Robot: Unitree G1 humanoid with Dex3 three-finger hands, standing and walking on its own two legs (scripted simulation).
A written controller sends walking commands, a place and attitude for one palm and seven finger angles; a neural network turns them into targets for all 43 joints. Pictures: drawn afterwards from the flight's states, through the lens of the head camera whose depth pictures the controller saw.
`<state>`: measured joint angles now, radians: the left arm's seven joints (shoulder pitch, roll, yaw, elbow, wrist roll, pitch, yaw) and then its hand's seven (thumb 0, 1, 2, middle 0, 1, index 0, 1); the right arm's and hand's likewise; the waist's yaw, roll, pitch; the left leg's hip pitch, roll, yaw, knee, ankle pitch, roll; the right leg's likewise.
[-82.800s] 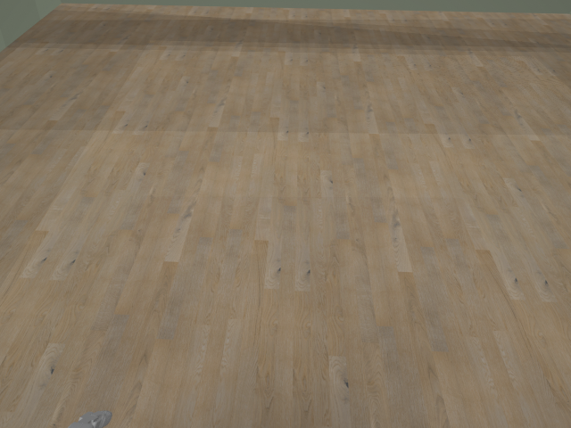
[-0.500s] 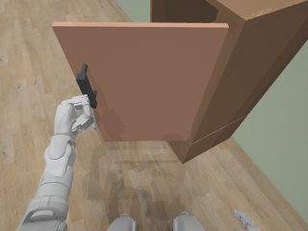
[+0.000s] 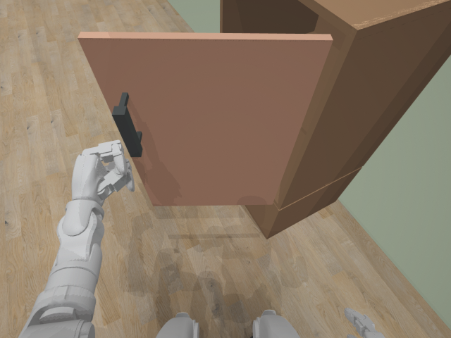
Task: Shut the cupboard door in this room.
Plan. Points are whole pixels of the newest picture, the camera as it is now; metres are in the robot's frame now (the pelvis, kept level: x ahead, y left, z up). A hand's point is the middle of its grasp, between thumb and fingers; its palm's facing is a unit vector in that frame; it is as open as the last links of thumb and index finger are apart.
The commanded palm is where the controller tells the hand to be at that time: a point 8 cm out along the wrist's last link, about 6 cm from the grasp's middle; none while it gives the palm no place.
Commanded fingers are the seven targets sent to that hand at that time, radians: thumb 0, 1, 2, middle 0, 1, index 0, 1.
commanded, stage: push the door shut along its arc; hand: left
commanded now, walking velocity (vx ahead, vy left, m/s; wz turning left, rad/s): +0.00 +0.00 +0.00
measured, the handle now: (130, 126) +0.50 +0.20 +0.05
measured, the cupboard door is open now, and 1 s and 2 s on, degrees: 63 51 36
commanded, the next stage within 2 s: pull the fist back off the door in 1.80 s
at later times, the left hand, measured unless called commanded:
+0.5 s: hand (136, 145) +0.45 +0.18 +0.05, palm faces -0.10 -0.99 -0.03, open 3.2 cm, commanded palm +0.44 +0.22 +0.05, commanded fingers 0.00 0.90 0.90 -1.30 -1.50 -1.30 -1.50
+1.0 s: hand (149, 125) +0.50 +0.16 +0.06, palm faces -0.23 -0.97 -0.01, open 3.1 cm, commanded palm +0.51 +0.20 +0.05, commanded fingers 0.00 0.90 0.90 -1.30 -1.50 -1.30 -1.50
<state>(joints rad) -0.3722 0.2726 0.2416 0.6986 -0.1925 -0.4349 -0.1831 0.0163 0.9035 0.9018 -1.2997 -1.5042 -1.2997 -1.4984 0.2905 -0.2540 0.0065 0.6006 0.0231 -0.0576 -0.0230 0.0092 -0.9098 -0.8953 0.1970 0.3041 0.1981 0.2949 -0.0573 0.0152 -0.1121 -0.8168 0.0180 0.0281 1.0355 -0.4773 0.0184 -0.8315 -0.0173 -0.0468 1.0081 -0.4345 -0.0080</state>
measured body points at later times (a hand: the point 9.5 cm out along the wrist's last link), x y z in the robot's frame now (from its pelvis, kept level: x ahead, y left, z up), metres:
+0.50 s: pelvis -0.01 +0.01 -0.01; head +0.10 +0.02 +0.42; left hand +0.45 +0.23 +0.06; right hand +0.05 -0.26 -0.13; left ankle +0.01 +0.11 -0.67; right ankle +0.03 -0.12 -0.67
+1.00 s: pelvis -0.01 +0.01 -0.03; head +0.12 +0.03 +0.40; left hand +0.51 +0.21 +0.06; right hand +0.00 -0.26 -0.13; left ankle +0.01 +0.11 -0.67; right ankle +0.03 -0.12 -0.67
